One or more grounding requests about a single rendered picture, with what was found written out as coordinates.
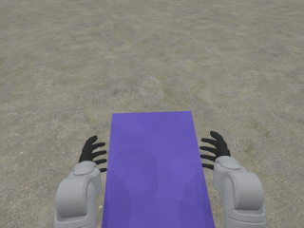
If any left robot hand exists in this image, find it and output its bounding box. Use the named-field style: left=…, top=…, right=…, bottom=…
left=78, top=135, right=107, bottom=173

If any carton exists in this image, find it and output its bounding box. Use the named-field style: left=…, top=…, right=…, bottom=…
left=102, top=111, right=216, bottom=228

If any right robot forearm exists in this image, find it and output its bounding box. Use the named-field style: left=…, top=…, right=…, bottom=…
left=213, top=156, right=266, bottom=228

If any right robot hand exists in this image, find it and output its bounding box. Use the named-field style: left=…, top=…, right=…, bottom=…
left=199, top=131, right=231, bottom=170

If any left robot forearm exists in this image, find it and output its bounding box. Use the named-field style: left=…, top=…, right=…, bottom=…
left=53, top=161, right=103, bottom=228

